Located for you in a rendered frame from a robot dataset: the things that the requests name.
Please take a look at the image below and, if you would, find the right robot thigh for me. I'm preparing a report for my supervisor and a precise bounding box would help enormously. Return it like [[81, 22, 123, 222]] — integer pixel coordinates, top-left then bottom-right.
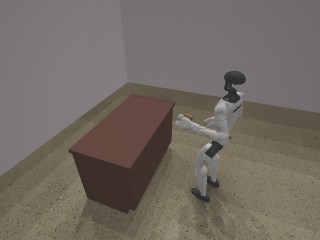
[[209, 136, 232, 164]]

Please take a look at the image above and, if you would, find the robot right upper arm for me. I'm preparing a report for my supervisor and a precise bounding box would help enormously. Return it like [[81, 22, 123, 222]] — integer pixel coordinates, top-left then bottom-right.
[[237, 92, 244, 119]]

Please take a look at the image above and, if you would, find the robot left hand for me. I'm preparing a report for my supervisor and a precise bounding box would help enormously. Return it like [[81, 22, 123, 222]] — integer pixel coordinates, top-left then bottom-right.
[[175, 114, 194, 129]]

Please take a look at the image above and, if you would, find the right robot foot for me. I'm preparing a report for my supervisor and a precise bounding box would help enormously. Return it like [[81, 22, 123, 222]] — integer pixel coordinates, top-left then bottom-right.
[[207, 175, 220, 188]]

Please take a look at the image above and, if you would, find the robot right hand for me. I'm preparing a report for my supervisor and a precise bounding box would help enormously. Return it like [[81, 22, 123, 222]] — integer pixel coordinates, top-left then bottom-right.
[[204, 116, 215, 127]]

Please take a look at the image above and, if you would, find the robot left forearm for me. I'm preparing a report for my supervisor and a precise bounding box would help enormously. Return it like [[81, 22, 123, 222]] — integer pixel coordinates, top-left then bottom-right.
[[190, 123, 226, 141]]

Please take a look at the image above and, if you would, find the table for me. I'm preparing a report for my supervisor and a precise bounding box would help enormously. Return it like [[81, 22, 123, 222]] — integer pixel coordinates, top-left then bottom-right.
[[68, 94, 175, 214]]

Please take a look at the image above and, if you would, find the robot left upper arm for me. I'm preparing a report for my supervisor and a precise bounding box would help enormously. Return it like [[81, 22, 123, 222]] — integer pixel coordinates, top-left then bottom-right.
[[214, 102, 229, 142]]

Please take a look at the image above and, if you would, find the sponge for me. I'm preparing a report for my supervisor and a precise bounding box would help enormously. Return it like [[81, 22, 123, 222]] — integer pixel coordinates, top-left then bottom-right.
[[180, 113, 194, 130]]

